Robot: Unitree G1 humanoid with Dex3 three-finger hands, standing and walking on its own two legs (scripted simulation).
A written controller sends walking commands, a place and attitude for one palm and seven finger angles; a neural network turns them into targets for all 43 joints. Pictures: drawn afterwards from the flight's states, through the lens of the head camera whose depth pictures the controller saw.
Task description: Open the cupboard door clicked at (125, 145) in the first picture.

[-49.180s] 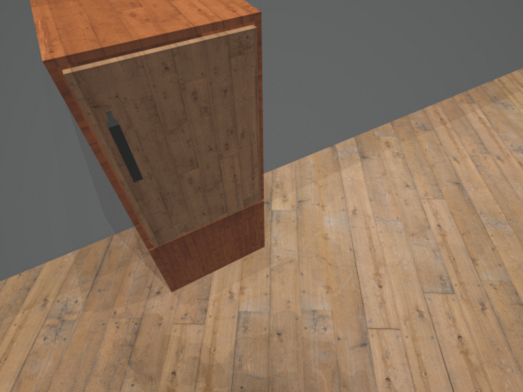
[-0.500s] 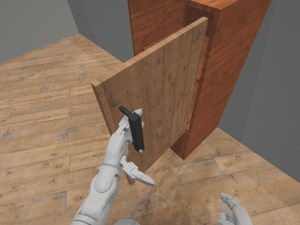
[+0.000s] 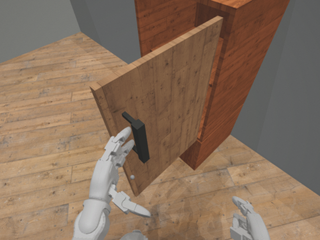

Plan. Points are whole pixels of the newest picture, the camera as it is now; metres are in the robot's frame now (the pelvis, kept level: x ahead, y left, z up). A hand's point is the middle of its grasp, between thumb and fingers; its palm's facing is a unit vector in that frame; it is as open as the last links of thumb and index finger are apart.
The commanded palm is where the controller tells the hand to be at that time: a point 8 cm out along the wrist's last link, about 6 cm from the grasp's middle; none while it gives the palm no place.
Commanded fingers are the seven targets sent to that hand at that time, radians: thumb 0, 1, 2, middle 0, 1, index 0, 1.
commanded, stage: slide the hand sideways off the handle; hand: left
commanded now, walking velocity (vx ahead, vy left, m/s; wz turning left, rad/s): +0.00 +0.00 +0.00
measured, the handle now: (136, 138) +0.34 +0.08 +0.07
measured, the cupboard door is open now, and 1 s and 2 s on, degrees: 91 90 90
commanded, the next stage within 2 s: draw the hand back to the body in 0.44 s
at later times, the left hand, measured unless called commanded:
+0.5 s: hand (103, 196) +0.21 +0.13 +0.06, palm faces -0.06 -1.00 -0.03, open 16.3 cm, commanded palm +0.19 +0.19 +0.07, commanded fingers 0.00 -0.50 0.30 -0.15 -0.30 -0.15 -0.30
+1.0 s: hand (67, 192) +0.20 +0.18 +0.11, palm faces -0.04 -1.00 -0.06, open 16.3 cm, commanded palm +0.17 +0.24 +0.13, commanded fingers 0.00 -0.36 0.36 -0.16 -0.30 -0.16 -0.30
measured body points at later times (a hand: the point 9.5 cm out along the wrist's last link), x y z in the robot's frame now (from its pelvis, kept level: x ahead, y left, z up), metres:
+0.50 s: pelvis +0.01 -0.01 -0.01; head +0.05 -0.02 +0.44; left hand +0.21 +0.19 +0.07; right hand +0.19 -0.24 -0.09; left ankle +0.04 +0.11 -0.68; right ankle -0.02 -0.09 -0.68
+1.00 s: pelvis +0.01 +0.02 +0.01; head +0.02 +0.01 +0.46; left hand +0.19 +0.24 +0.12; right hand +0.20 -0.20 -0.05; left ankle +0.03 +0.11 -0.68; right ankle -0.02 -0.09 -0.68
